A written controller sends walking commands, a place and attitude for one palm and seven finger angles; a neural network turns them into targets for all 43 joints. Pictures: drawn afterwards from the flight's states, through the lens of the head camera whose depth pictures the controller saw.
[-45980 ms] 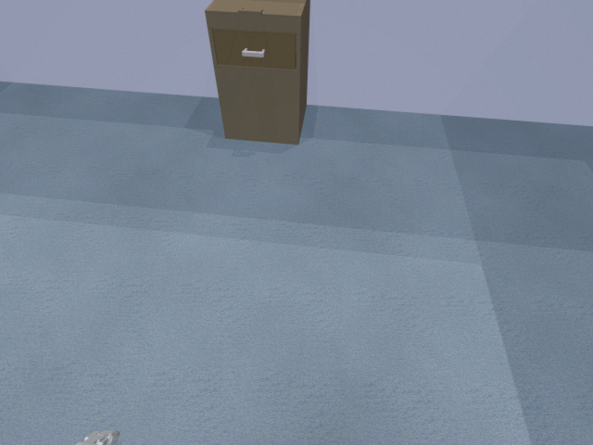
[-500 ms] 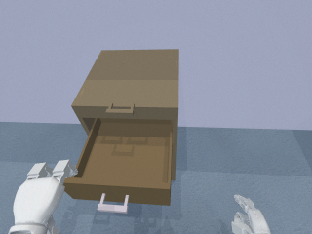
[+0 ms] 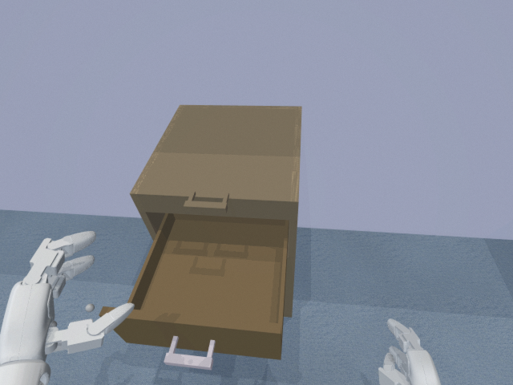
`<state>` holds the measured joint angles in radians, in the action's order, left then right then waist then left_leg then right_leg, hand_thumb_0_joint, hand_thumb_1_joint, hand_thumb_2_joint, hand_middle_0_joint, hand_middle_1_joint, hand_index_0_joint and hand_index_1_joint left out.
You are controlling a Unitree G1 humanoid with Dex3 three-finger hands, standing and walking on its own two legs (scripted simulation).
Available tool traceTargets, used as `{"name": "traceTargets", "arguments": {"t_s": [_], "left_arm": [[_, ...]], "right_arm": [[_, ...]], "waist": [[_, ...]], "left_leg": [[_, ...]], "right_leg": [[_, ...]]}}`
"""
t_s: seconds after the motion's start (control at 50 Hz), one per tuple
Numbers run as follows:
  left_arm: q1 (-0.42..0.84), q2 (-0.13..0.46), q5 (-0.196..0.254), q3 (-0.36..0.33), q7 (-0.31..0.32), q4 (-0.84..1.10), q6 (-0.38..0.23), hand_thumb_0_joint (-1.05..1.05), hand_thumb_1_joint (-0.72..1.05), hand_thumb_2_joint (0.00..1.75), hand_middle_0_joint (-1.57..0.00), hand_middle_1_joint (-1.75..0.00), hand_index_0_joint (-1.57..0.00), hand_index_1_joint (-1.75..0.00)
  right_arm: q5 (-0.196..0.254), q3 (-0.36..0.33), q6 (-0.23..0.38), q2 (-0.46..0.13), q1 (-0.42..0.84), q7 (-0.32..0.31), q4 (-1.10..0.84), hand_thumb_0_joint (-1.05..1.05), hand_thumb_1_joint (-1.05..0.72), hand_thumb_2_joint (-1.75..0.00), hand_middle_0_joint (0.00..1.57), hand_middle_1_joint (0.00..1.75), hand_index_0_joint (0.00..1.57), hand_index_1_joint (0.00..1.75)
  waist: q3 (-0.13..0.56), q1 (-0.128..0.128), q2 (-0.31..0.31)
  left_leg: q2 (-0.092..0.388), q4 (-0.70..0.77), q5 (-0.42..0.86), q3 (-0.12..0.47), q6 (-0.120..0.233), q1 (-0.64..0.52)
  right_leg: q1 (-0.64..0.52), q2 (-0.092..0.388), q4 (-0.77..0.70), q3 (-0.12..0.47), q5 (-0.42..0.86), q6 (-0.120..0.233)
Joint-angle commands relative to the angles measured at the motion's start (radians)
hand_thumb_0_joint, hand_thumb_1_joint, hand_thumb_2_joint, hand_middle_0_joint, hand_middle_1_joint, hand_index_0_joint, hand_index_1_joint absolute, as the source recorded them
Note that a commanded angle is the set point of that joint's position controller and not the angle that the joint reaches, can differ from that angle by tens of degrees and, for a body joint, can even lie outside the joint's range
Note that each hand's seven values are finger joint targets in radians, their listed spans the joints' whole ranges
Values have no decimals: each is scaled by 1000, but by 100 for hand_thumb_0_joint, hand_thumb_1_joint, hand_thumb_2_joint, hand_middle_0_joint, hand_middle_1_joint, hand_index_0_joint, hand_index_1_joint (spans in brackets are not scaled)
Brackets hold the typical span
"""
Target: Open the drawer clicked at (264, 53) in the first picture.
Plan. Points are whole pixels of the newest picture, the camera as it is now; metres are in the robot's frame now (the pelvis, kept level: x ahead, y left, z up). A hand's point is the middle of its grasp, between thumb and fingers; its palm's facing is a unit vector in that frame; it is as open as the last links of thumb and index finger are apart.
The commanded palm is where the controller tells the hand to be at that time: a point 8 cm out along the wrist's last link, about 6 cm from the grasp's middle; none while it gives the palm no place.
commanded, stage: draw the hand back to the body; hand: left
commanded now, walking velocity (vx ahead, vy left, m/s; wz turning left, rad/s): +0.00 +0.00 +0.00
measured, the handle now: (191, 352) +0.24 +0.19 -0.24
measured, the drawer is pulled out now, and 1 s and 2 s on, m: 0.29 0.29 0.29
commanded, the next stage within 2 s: step back with the hand held close in 0.48 s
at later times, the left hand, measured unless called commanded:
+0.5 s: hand (77, 296) +0.18 +0.22 +0.16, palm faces +0.37 -0.82 -0.43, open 7.6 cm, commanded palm +0.13 +0.27 +0.18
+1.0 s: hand (56, 309) +0.16 +0.25 +0.15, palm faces +0.26 -0.80 -0.54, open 7.4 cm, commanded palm +0.10 +0.29 +0.18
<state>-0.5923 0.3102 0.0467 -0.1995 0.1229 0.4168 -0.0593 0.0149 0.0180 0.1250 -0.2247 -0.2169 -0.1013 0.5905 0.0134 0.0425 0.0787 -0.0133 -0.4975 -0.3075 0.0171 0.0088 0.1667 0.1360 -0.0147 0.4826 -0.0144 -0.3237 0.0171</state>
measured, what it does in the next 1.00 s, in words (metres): stands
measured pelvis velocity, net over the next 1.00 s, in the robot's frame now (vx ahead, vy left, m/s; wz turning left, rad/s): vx -0.03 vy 0.01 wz -0.02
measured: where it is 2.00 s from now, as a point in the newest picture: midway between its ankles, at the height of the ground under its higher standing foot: outside the picture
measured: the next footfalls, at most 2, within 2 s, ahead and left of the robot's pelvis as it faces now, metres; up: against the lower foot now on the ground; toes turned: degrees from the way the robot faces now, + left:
none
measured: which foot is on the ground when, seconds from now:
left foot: down 0.00-1.00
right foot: down 0.00-1.00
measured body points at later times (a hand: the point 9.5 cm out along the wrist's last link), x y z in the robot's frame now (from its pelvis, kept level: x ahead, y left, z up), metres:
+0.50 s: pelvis +0.00 -0.01 +0.00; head -0.02 -0.04 +0.45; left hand +0.15 +0.26 +0.18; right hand +0.19 -0.23 -0.08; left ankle -0.03 +0.12 -0.74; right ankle -0.04 -0.11 -0.74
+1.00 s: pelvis -0.03 +0.01 +0.00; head +0.00 +0.00 +0.45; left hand +0.14 +0.29 +0.18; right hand +0.14 -0.23 -0.09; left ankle -0.02 +0.12 -0.74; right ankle -0.04 -0.11 -0.74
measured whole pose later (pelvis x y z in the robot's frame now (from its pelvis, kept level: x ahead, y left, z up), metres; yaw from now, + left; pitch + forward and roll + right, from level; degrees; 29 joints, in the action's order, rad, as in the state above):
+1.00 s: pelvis -0.03 +0.01 +0.00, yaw -1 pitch +2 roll -1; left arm -0.68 0.40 0.04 -0.35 0.13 0.56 -0.17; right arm 0.01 -0.03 0.01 -0.22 -0.15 -0.08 0.57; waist -0.03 -0.01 0.04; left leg -0.01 -0.46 -0.23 -0.01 0.02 0.27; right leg 0.24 -0.01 0.43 0.01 -0.23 0.00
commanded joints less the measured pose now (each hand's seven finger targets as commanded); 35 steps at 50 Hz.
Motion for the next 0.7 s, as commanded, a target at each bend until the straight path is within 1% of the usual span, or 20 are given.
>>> {"name": "traceTargets", "arguments": {"t_s": [0.0,0.18,0.2,0.22,0.26,0.28,0.3,0.34,0.36,0.38,0.4,0.44,0.5,0.52,0.56,0.58,0.6,0.62,0.64,0.68], "left_arm": [[81,189,0,-159,24,272,-73,0,44,70,-23,-59,-23,-59],[61,180,13,-210,17,254,-82,0,76,84,-21,-39,-21,-39],[55,166,14,-200,10,235,-80,0,80,86,-21,-37,-21,-37],[43,138,19,-169,6,215,-74,0,83,87,-21,-34,-21,-34],[60,146,20,-168,2,229,-74,0,90,90,-20,-30,-20,-30],[69,173,15,-199,6,231,-80,0,90,90,-20,-30,-20,-30],[80,183,14,-202,5,256,-84,0,90,90,-20,-30,-20,-30],[60,182,16,-207,8,240,-85,0,90,90,-20,-30,-20,-30],[69,176,20,-187,6,277,-83,0,90,90,-20,-30,-20,-30],[80,200,14,-214,11,283,-90,0,90,90,-20,-30,-20,-30],[92,209,13,-218,11,296,-89,0,90,90,-20,-30,-20,-30],[68,190,15,-211,13,264,-88,0,90,90,-20,-30,-20,-30],[84,195,15,-210,13,273,-88,0,90,90,-20,-30,-20,-30],[83,177,17,-190,11,263,-85,0,90,90,-20,-30,-20,-30],[80,170,19,-183,11,265,-86,0,90,90,-20,-30,-20,-30],[209,326,13,-356,25,352,-137,0,90,90,-20,-30,-20,-30],[222,329,7,-364,23,324,-161,0,90,90,-20,-30,-20,-30],[88,218,0,-289,10,196,-158,0,90,90,-20,-30,-20,-30],[27,173,0,-244,3,171,-150,0,90,90,-20,-30,-20,-30],[-27,159,0,-226,-1,186,-153,0,90,90,-20,-30,-20,-30]], "right_arm": [[0,-28,59,-84,131,-6,-162,0,-90,-90,20,30,20,30],[-1,-35,48,-76,147,4,-145,0,-90,-90,20,30,20,30],[-1,-36,45,-75,154,7,-142,0,-90,-90,20,30,20,30],[3,-35,39,-68,152,9,-145,0,-90,-90,20,30,20,30],[3,-38,29,-74,159,10,-154,0,-90,-90,20,30,20,30],[-3,-41,28,-79,158,8,-147,0,-90,-90,20,30,20,30],[-3,-38,30,-80,164,9,-148,0,-90,-90,20,30,20,30],[-4,-37,29,-76,165,7,-146,0,-90,-90,20,30,20,30],[2,-34,31,-70,170,7,-161,0,-90,-90,20,30,20,30],[-3,-36,34,-76,168,6,-152,0,-90,-90,20,30,20,30],[-2,-33,36,-77,173,6,-151,0,-90,-90,20,30,20,30],[-3,-33,38,-74,167,4,-144,0,-90,-90,20,30,20,30],[-2,-34,41,-76,173,4,-143,0,-90,-90,20,30,20,30],[2,-34,43,-70,174,2,-146,0,-90,-90,20,30,20,30],[3,-37,42,-72,173,2,-148,0,-90,-90,20,30,20,30],[4,-40,17,-104,145,9,-170,0,-90,-90,20,30,20,30],[0,-39,7,-89,136,10,-158,0,-90,-90,20,30,20,30],[-5,-44,-7,-85,153,15,-139,0,-90,-90,20,30,20,30],[2,-50,-19,-90,165,22,-152,0,-90,-90,20,30,20,30],[3,-59,-39,-97,173,30,-158,0,-90,-90,20,30,20,30]], "waist": [[87,3,-9],[59,9,-59],[40,8,-39],[28,-1,-66],[35,1,-61],[59,8,-69],[56,8,-17],[55,12,-57],[64,8,-41],[74,13,-47],[66,11,0],[55,12,-35],[42,9,-18],[29,2,-49],[37,3,-46],[-66,-23,-44],[-72,-31,-39],[-65,-33,-95],[-29,-36,-90],[32,-36,-74]], "left_leg": [[32,54,341,-29,15,-86],[39,61,377,-38,17,-96],[36,64,382,-38,15,-94],[46,68,381,-33,15,-87],[47,77,354,-34,17,-86],[39,73,348,-41,20,-98],[36,75,351,-42,17,-98],[38,79,341,-40,18,-97],[42,81,339,-34,19,-95],[36,76,346,-40,20,-104],[33,80,340,-41,17,-107],[36,82,330,-38,17,-104],[33,85,317,-38,16,-103],[42,89,302,-31,16,-97],[44,95,286,-31,17,-98],[41,61,202,-7,32,-23],[33,59,152,11,26,-7],[33,49,158,7,28,-13],[40,54,173,6,28,-28],[53,65,221,1,31,-28]], "right_leg": [[13,32,-93,-19,355,-1],[4,29,-102,-22,413,-9],[8,26,-119,-16,420,-6],[2,32,-102,-19,418,-10],[1,33,-107,-16,390,-11],[5,29,-122,-16,390,-13],[-1,29,-127,-9,393,-7],[2,27,-127,-14,380,-10],[-14,35,-112,-8,378,-9],[-5,29,-125,-12,386,-10],[-2,28,-136,-6,377,-5],[6,26,-135,-13,359,-8],[13,26,-151,-7,349,-7],[14,32,-137,-4,330,-9],[11,32,-136,-6,304,-9],[121,69,-207,124,351,-2],[123,90,-220,138,341,9],[137,86,-222,124,321,5],[127,93,-211,126,322,2],[89,92,-180,105,351,-5]]}}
